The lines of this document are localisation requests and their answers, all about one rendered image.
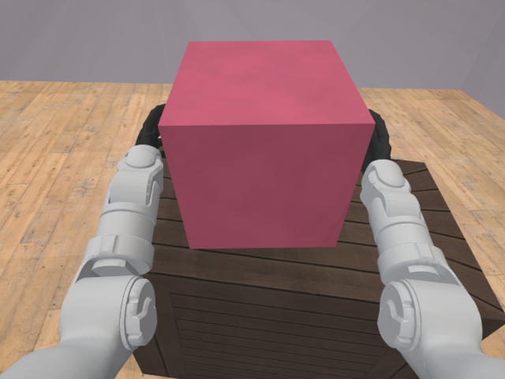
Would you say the carton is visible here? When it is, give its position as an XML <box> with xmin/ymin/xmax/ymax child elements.
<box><xmin>158</xmin><ymin>40</ymin><xmax>376</xmax><ymax>249</ymax></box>

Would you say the robot right upper arm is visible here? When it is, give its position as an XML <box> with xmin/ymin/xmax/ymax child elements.
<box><xmin>377</xmin><ymin>279</ymin><xmax>505</xmax><ymax>379</ymax></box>

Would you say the robot right hand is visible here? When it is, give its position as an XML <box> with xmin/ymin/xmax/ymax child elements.
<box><xmin>361</xmin><ymin>109</ymin><xmax>391</xmax><ymax>175</ymax></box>

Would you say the robot left upper arm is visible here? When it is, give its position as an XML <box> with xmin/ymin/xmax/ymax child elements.
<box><xmin>0</xmin><ymin>276</ymin><xmax>157</xmax><ymax>379</ymax></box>

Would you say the robot left hand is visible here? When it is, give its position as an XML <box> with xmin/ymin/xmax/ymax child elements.
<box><xmin>135</xmin><ymin>104</ymin><xmax>166</xmax><ymax>158</ymax></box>

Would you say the right robot forearm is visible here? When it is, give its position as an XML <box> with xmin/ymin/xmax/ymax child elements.
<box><xmin>360</xmin><ymin>159</ymin><xmax>482</xmax><ymax>341</ymax></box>

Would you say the pedestal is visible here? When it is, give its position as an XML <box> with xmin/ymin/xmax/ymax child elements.
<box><xmin>133</xmin><ymin>146</ymin><xmax>505</xmax><ymax>379</ymax></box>

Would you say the left robot forearm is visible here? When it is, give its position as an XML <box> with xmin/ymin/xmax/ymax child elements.
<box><xmin>58</xmin><ymin>144</ymin><xmax>163</xmax><ymax>339</ymax></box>

